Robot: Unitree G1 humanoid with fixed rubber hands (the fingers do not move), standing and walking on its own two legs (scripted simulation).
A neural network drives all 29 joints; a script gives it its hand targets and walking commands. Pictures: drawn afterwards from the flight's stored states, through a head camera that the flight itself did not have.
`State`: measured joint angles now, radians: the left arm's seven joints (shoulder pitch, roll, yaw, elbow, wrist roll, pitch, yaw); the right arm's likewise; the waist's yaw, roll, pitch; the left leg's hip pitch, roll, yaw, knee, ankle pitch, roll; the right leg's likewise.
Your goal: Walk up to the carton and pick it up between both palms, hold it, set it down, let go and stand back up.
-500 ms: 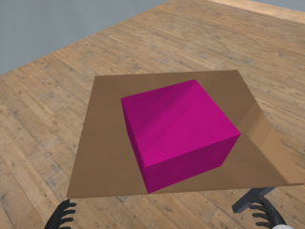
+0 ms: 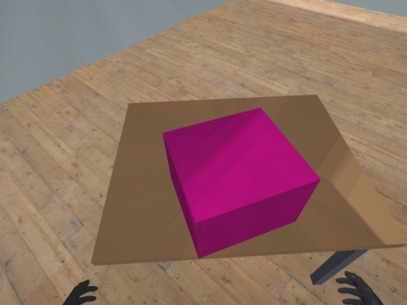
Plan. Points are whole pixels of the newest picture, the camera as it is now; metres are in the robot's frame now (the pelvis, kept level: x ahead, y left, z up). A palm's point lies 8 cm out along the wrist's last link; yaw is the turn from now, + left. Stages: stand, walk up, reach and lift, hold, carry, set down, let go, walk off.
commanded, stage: stand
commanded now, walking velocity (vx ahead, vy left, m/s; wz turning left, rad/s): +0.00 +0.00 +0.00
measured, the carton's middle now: (231, 178) +0.45 -0.06 -0.10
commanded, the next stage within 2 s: walk up in 1.26 s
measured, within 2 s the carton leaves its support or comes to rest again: neither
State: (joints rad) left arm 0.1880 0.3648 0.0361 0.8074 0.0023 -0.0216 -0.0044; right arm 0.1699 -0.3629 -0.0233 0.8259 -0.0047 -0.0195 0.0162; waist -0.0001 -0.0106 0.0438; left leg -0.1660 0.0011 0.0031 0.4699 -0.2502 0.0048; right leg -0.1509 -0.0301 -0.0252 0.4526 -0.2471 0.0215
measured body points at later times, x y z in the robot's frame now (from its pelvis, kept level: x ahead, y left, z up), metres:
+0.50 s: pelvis +0.00 +0.00 +0.01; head +0.00 +0.00 +0.45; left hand +0.10 +0.30 -0.11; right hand +0.10 -0.31 -0.10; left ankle +0.01 +0.12 -0.74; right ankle +0.00 -0.13 -0.74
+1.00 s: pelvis +0.00 -0.01 +0.01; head +0.00 +0.00 +0.46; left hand +0.09 +0.30 -0.11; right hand +0.09 -0.32 -0.11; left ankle +0.01 +0.12 -0.74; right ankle +0.00 -0.13 -0.74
